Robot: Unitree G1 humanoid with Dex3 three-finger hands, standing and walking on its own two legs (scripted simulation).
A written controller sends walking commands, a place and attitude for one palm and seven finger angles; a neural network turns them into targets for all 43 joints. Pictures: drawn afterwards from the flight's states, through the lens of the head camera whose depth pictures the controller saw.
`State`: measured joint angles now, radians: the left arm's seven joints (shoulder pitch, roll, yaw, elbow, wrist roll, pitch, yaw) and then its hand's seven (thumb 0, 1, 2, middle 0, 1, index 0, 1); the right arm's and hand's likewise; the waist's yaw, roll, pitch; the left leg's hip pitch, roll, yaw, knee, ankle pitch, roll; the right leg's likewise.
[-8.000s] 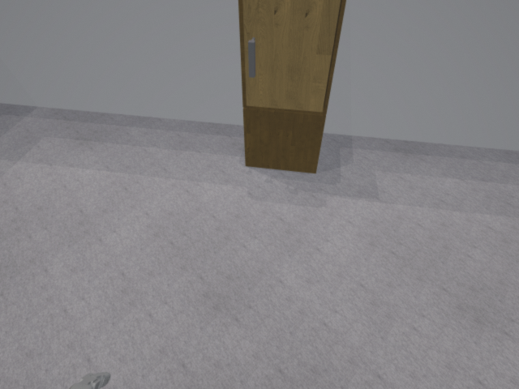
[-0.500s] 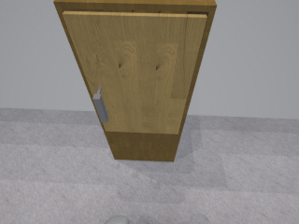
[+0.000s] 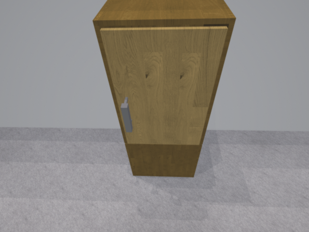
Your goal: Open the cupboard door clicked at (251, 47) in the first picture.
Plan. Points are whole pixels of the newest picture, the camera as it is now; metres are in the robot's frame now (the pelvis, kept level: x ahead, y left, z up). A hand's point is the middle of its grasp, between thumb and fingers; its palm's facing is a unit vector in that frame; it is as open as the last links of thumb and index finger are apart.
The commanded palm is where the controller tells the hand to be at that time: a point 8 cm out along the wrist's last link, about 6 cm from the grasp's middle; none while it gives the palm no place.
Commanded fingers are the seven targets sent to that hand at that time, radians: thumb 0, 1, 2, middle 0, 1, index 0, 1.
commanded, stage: come to a stop and stand still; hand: left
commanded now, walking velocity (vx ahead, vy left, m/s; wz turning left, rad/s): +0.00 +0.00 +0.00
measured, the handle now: (127, 114) +0.57 +0.17 -0.09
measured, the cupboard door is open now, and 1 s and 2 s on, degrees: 0 0 0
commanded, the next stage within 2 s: look again from close up in 1.50 s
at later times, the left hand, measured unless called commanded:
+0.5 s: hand out of the picture +0.01 +0.15 -0.17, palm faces +0.02 -0.98 -0.18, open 7.4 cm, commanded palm none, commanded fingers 0.00 0.90 0.90 -0.20 -0.30 -0.20 -0.30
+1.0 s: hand out of the picture +0.07 +0.13 -0.17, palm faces +0.01 -0.98 -0.20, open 7.3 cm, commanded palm none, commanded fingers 0.00 0.90 0.90 -0.20 -0.30 -0.20 -0.30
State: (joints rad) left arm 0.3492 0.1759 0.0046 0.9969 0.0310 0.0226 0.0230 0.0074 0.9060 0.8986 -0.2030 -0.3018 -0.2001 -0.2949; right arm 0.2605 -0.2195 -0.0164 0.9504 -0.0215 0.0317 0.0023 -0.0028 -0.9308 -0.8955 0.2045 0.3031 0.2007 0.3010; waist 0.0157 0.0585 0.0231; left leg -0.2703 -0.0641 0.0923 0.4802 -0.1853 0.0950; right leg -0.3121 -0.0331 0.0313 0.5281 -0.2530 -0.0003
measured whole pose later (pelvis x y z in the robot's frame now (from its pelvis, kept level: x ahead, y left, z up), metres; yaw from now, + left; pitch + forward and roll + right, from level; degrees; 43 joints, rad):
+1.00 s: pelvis +0.06 -0.04 +0.01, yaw +0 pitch +0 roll +1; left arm 0.28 0.15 -0.01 1.09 0.02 -0.02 0.03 0.01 0.92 0.90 -0.20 -0.30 -0.20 -0.30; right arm 0.26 -0.17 0.01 1.10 -0.01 -0.03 -0.02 0.00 -0.91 -0.90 0.20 0.30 0.20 0.30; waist 0.00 0.00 0.02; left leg -0.19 -0.03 0.06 0.41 -0.23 0.04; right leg -0.23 0.03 0.05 0.46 -0.23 -0.02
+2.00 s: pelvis +0.08 -0.07 +0.01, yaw +1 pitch -1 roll +0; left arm 0.26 0.18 -0.01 1.09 0.01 -0.02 0.02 0.01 0.91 0.90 -0.20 -0.30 -0.20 -0.30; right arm 0.25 -0.19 0.01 1.14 -0.01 -0.02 -0.02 0.00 -0.91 -0.90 0.20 0.30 0.20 0.30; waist 0.00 0.00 0.03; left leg -0.13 0.01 0.04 0.38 -0.24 -0.01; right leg -0.15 0.07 0.03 0.40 -0.23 -0.06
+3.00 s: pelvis +0.01 -0.04 -0.11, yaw +5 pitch +18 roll -3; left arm 0.23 0.28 0.16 0.07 -0.28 -0.27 -0.39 0.01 0.21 0.61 -0.25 -0.74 -0.25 -0.74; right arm 0.20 -0.18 0.07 0.53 0.03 -0.16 -0.04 0.01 -0.91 -0.90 0.21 0.30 0.21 0.30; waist 0.00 0.04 -0.14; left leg -1.07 -0.02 -0.03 1.29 -0.53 0.04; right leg -1.03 0.03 -0.08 1.23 -0.51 -0.02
